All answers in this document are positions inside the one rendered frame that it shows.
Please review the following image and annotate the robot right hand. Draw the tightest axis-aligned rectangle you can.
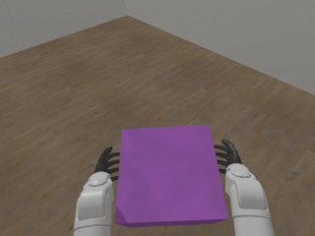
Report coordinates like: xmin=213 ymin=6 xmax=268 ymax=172
xmin=214 ymin=139 xmax=242 ymax=174

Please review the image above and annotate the left robot forearm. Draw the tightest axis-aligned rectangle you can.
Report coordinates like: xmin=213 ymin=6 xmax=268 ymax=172
xmin=74 ymin=171 xmax=114 ymax=236

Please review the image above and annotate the carton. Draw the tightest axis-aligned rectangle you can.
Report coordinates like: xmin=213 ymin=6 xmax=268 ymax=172
xmin=114 ymin=125 xmax=229 ymax=227

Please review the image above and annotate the right robot forearm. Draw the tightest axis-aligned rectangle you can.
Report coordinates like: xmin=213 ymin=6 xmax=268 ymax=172
xmin=225 ymin=163 xmax=275 ymax=236

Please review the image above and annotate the robot left hand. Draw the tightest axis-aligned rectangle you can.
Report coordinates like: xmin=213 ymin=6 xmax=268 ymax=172
xmin=94 ymin=147 xmax=120 ymax=182

